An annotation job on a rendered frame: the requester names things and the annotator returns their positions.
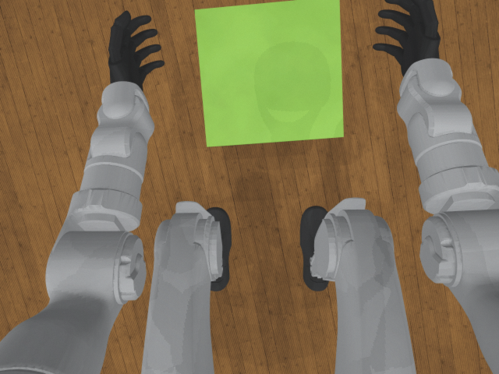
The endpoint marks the carton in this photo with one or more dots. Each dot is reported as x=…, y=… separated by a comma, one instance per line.
x=271, y=72

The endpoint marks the robot left upper arm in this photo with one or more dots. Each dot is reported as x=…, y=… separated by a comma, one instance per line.
x=92, y=274

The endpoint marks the robot left forearm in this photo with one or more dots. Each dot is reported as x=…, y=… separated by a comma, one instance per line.
x=109, y=195

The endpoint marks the robot left thigh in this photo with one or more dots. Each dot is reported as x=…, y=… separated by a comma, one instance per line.
x=178, y=332

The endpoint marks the robot right upper arm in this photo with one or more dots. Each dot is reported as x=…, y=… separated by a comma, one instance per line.
x=460, y=249

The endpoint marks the right robot hand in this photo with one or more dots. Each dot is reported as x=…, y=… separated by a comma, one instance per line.
x=421, y=40

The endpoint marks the left robot hand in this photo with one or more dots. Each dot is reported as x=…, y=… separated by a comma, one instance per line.
x=124, y=62

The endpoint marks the robot right forearm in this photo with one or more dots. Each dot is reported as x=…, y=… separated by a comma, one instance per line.
x=453, y=170

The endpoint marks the left robot shin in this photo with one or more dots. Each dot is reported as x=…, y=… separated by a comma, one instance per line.
x=181, y=207

